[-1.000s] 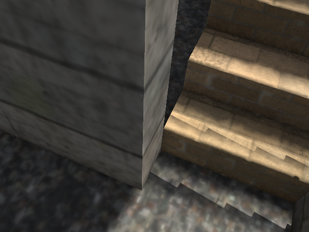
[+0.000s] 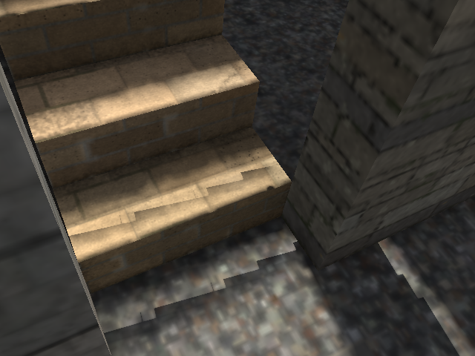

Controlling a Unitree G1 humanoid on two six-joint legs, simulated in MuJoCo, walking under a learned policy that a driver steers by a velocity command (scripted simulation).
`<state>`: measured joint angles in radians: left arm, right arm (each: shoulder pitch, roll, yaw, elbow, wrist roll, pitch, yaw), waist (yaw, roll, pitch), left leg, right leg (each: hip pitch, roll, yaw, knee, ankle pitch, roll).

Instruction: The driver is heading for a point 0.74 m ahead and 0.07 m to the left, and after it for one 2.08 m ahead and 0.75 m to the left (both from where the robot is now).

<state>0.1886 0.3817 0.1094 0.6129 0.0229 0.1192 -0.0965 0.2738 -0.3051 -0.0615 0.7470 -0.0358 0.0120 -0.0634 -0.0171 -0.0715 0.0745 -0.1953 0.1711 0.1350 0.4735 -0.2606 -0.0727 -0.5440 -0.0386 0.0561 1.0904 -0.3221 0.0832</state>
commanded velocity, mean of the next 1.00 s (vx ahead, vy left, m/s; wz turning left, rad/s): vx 0.16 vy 0.00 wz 0.28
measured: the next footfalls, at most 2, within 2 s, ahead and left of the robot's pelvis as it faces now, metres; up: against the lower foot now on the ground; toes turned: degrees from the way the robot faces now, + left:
right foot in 0.16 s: +0.04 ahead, -0.19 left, +0.00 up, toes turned -10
left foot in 0.80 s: +0.36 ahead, +0.02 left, +0.00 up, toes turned +10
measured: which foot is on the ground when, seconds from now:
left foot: down 0.00-0.14, up 0.16-0.78, down 0.80-1.00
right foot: up 0.00-0.14, down 0.16-0.80, up 0.82-1.00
